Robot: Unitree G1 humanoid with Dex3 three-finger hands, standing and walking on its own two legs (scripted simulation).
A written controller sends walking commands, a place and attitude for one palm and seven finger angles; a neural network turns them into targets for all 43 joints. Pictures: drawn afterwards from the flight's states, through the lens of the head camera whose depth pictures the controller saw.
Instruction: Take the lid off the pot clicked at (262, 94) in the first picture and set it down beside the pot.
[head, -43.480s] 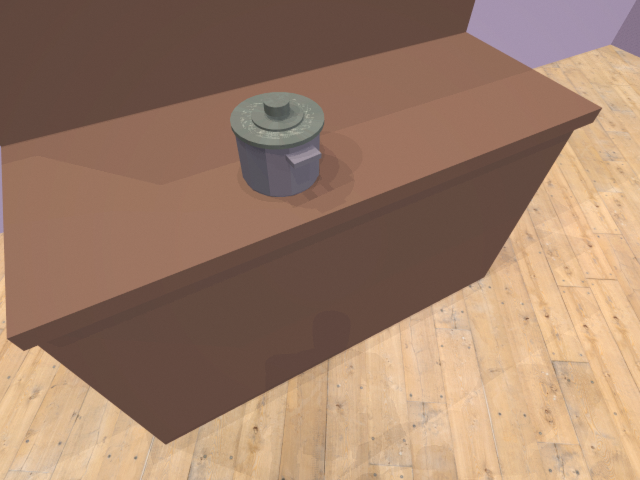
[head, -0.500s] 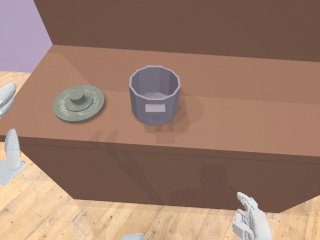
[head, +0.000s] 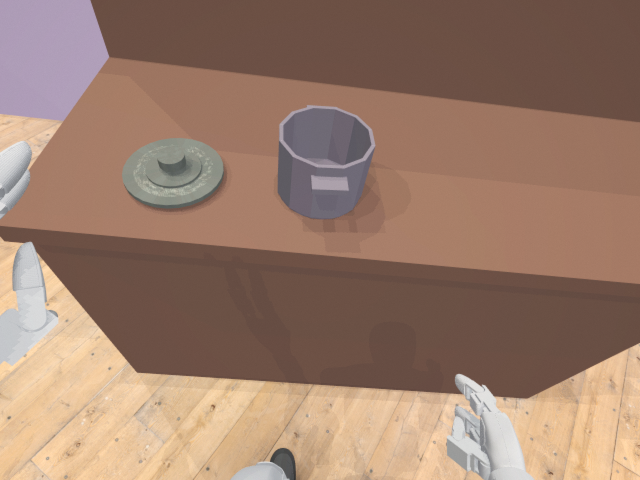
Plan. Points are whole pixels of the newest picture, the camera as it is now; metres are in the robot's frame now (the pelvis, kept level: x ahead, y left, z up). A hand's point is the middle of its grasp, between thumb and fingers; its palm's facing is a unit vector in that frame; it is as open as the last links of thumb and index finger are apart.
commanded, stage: step back with the hand held close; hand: left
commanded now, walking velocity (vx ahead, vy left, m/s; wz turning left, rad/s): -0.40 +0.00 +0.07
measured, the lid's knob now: (171, 159) +0.55 +0.29 +0.02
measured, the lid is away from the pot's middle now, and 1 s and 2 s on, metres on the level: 0.24 0.24 0.24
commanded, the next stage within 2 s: stop stepping back and stand still in 0.36 s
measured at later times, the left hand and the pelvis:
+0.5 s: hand out of the picture +0.10 +0.28 +0.17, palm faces +0.25 -0.89 -0.39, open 7.4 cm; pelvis -0.12 +0.05 -0.01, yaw -1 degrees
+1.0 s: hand out of the picture -0.06 +0.36 +0.21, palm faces +0.27 -0.91 -0.33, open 7.4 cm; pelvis -0.27 +0.14 -0.01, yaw +0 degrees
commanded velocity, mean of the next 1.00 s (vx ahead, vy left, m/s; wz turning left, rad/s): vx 0.01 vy -0.09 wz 0.04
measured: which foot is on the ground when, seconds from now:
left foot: down 0.00-0.60, up 0.62-0.78, down 0.80-1.00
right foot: up 0.00-0.02, down 0.04-0.26, up 0.28-0.60, down 0.62-0.82, up 0.84-1.00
